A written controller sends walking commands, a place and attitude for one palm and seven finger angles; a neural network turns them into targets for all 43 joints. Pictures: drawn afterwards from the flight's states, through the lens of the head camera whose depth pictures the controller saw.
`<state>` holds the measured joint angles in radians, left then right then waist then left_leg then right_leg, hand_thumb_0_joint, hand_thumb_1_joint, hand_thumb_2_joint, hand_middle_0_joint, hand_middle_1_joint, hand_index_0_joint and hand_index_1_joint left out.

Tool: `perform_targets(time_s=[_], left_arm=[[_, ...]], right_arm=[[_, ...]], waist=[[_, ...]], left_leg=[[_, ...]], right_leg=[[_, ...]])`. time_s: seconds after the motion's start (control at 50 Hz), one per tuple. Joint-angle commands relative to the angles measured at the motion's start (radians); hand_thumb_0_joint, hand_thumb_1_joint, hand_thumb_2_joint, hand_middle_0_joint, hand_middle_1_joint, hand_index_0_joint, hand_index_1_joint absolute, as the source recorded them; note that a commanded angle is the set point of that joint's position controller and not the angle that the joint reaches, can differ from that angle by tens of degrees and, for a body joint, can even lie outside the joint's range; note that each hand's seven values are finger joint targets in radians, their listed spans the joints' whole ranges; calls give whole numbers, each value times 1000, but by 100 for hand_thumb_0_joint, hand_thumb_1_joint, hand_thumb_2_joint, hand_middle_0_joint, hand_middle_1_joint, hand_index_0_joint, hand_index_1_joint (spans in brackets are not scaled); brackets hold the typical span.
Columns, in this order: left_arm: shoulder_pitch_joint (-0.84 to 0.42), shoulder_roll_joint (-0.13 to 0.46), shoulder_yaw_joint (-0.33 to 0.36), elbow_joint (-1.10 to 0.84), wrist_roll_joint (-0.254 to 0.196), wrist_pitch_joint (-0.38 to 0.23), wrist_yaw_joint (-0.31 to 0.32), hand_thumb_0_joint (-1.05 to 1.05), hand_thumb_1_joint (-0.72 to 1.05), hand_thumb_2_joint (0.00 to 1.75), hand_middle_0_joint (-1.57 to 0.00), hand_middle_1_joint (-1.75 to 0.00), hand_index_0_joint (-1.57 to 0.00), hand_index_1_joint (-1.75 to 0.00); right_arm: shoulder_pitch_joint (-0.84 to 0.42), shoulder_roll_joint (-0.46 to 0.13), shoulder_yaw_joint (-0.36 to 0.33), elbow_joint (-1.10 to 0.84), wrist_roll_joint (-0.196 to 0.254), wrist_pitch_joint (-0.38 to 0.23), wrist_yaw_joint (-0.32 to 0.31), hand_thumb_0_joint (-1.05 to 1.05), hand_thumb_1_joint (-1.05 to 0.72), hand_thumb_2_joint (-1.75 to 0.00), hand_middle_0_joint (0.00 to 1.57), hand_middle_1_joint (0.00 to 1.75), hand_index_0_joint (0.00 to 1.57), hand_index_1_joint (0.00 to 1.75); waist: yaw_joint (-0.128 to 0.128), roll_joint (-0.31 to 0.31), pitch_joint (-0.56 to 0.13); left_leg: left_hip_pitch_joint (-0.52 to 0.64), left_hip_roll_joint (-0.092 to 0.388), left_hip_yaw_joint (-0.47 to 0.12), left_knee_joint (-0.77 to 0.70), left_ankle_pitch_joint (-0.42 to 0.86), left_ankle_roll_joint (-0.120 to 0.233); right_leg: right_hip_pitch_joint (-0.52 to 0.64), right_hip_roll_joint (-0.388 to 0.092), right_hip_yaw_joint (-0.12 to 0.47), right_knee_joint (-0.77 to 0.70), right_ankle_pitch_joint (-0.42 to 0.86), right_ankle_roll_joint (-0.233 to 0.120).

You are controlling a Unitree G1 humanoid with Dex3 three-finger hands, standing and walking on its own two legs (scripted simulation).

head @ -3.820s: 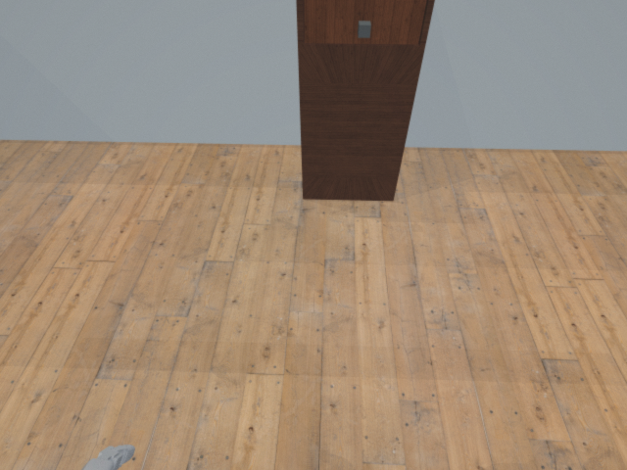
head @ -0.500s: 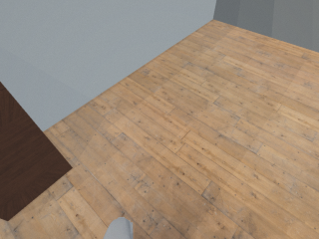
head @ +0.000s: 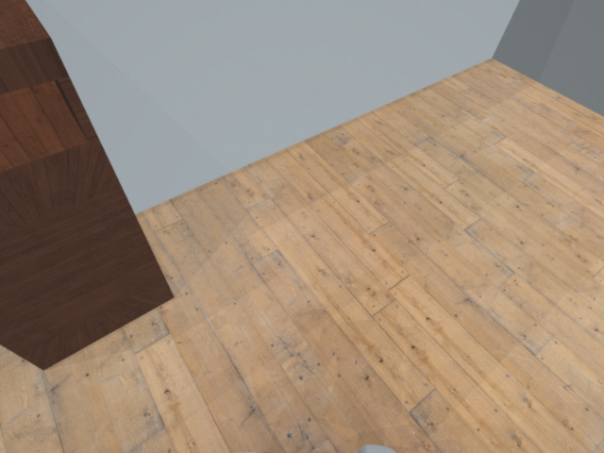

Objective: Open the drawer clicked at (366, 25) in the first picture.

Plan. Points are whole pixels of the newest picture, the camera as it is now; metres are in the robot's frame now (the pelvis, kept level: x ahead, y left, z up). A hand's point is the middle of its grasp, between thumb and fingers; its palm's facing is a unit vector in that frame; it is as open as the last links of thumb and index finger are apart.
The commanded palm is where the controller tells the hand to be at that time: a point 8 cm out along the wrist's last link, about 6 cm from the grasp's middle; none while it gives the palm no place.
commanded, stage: turn to face it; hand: left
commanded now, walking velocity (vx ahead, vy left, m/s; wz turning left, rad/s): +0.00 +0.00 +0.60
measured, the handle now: out of the picture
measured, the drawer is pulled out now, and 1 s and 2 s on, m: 0.00 0.00 0.00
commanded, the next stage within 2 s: take the last steps up to it in 1.08 s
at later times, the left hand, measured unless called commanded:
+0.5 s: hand out of the picture +0.01 +0.16 -0.15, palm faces +0.32 -0.91 -0.28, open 7.4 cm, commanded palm none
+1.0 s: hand out of the picture -0.05 +0.21 -0.16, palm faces +0.54 -0.79 -0.28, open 7.4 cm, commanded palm none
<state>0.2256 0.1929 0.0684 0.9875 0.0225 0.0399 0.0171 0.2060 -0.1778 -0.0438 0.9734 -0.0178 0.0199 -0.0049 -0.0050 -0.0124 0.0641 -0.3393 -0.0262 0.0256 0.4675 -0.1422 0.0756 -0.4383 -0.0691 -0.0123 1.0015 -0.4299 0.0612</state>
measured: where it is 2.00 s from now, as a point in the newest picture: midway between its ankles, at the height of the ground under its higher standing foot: outside the picture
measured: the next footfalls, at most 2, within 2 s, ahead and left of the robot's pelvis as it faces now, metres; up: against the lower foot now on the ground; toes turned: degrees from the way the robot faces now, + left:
right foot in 0.24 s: +0.03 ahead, -0.17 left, +0.00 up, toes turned +8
left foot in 0.66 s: -0.04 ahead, +0.09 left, +0.00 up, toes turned +33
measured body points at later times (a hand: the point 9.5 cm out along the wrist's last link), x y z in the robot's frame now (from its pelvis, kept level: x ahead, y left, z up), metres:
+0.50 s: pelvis -0.01 -0.06 +0.00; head +0.03 -0.07 +0.45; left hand -0.01 +0.20 -0.13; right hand +0.13 -0.30 -0.15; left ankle -0.05 +0.09 -0.67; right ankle -0.01 -0.17 -0.74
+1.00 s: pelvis -0.01 -0.02 +0.00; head +0.02 +0.00 +0.45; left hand -0.08 +0.25 -0.14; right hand +0.20 -0.17 -0.15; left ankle -0.07 +0.07 -0.74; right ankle +0.07 -0.13 -0.71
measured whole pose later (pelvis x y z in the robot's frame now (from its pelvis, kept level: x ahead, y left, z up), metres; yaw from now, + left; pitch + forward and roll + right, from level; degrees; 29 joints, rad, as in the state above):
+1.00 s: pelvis -0.01 -0.02 +0.00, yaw +33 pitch +0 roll +0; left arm 0.18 0.24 0.05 0.91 0.01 0.05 0.01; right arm 0.15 -0.22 -0.04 0.92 -0.02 0.03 0.00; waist 0.00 0.01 0.08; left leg -0.22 -0.02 0.01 0.51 -0.28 0.02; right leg -0.38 -0.07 -0.05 0.82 -0.42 0.08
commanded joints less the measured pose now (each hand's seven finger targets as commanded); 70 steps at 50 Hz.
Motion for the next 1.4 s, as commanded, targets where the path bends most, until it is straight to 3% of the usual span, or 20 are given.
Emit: perform_targets(time_s=[0.0,0.12,0.18,0.2,0.22,0.24,0.26,0.34,0.52,0.6,0.62,0.64,0.66,0.78,1.0,1.02,1.06,1.08,1.18,1.38], left_arm=[[-16,72,24,-90,-6,-15,7,0,90,90,-20,-30,-20,-30],[-2,84,23,-118,-16,-11,11,0,90,90,-20,-30,-20,-30],[100,117,33,-102,-19,-16,16,0,90,90,-20,-30,-20,-30],[133,181,46,-103,-7,-22,23,0,90,90,-20,-30,-20,-30],[97,278,57,-130,11,-24,27,0,90,90,-20,-30,-20,-30],[-7,264,39,-166,-2,-19,31,0,90,90,-20,-30,-20,-30],[-108,228,34,-196,-1,-22,33,0,90,90,-20,-30,-20,-30],[-97,157,10,-184,-4,-47,20,0,90,90,-20,-30,-20,-30],[65,241,30,-136,8,-35,15,0,90,90,-20,-30,-20,-30],[49,248,37,-133,-2,-30,8,0,90,90,-20,-30,-20,-30],[47,226,33,-145,-11,-30,4,0,90,90,-20,-30,-20,-30],[21,148,13,-191,-18,-31,-5,0,90,90,-20,-30,-20,-30],[-51,148,0,-214,-8,-18,6,0,90,90,-20,-30,-20,-30],[-9,137,10,-136,-10,-7,-7,0,90,90,-20,-30,-20,-30],[47,115,-1,-121,-14,-27,6,0,90,90,-20,-30,-20,-30],[73,134,2,-113,-11,-38,8,0,90,90,-20,-30,-20,-30],[110,278,26,-111,9,-59,19,0,90,90,-20,-30,-20,-30],[124,274,18,-113,1,-55,18,0,90,90,-20,-30,-20,-30],[-3,160,1,-127,-2,-57,18,0,90,90,-20,-30,-20,-30],[171,161,2,6,15,-79,2,0,90,90,-20,-30,-20,-30]], right_arm=[[47,-203,-62,-60,-4,-9,-8,0,-90,-90,20,30,20,30],[28,-235,-82,-83,-10,8,-2,0,-90,-90,20,30,20,30],[-20,-220,-89,-108,-4,19,6,0,-90,-90,20,30,20,30],[-26,-174,-86,-119,4,25,11,0,-90,-90,20,30,20,30],[-17,-104,-76,-147,6,24,9,0,-90,-90,20,30,20,30],[-40,-172,-87,-144,-11,23,10,0,-90,-90,20,30,20,30],[3,-173,-90,-141,-10,33,20,0,-90,-90,20,30,20,30],[38,-145,-76,-98,-5,38,33,0,-90,-90,20,30,20,30],[-133,-127,-42,-155,3,31,38,0,-90,-90,20,30,20,30],[-36,-169,-48,-137,1,13,31,0,-90,-90,20,30,20,30],[45,-240,-67,-118,-4,0,28,0,-90,-90,20,30,20,30],[123,-361,-97,-107,-4,-10,19,0,-90,-90,20,30,20,30],[186,-381,-97,-80,14,-1,14,0,-90,-90,20,30,20,30],[-54,-245,-49,-122,-2,-12,-11,0,-90,-90,20,30,20,30],[-62,-229,-51,-104,-2,-1,-4,0,-90,-90,20,30,20,30],[-61,-213,-49,-101,4,-3,-1,0,-90,-90,20,30,20,30],[-38,-110,-32,-129,15,-1,5,0,-90,-90,20,30,20,30],[-50,-144,-43,-124,13,15,-1,0,-90,-90,20,30,20,30],[6,-124,-43,-36,0,31,15,0,-90,-90,20,30,20,30],[-60,-64,-21,-27,-4,-15,31,0,-90,-90,20,30,20,30]], waist=[[-27,144,-137],[-13,176,-144],[40,155,-157],[57,2,-144],[59,-318,-93],[33,-228,-28],[-27,-143,-19],[-37,-173,7],[59,-233,-49],[2,-187,-132],[-46,-37,-213],[-90,292,-262],[-110,236,-268],[-12,187,-115],[24,128,-106],[41,85,-118],[49,-284,-142],[61,-184,-154],[1,-147,-46],[68,-163,-6]], left_leg=[[143,253,-351,-189,-13,101],[81,217,-443,-179,-33,88],[-64,135,-409,-130,-109,6],[-227,47,-307,28,-238,-57],[-393,-83,-78,340,-369,-131],[-332,-12,-106,534,-382,-112],[-271,6,-111,634,-312,-109],[-293,47,-27,742,-191,-147],[-129,58,93,342,-276,-142],[108,29,115,29,-99,-107],[339,124,9,-44,163,-64],[534,422,-370,-36,649,88],[485,472,-347,-22,812,155],[241,266,-150,-65,516,83],[127,228,-230,-8,348,54],[87,186,-205,53,251,11],[-166,-20,-24,401,-430,-107],[-114,13,-93,544,-484,-97],[-152,56,-60,700,-249,-121],[-54,92,64,238,-305,-96]], right_leg=[[-43,13,5,-52,-11,11],[97,61,4,-269,-21,-5],[349,62,-14,-587,124,-29],[463,-87,119,-727,41,-79],[440,-376,422,-852,-113,-184],[206,-429,379,-858,-75,-204],[119,-386,282,-853,-29,-205],[243,-228,0,-695,408,-148],[373,-288,-82,-568,713,-162],[341,-260,-156,-369,732,-90],[191,-222,-185,-181,594,-40],[-136,-70,-182,55,-127,37],[-146,-66,-65,147,-252,26],[-69,-46,-26,80,-25,30],[218,29,-59,-453,170,6],[304,-1,-40,-583,288,3],[452,-385,328,-661,719,-165],[342,-414,291,-667,676,-231],[265,-231,59,-701,444,-164],[291,-256,110,-819,-12,-204]])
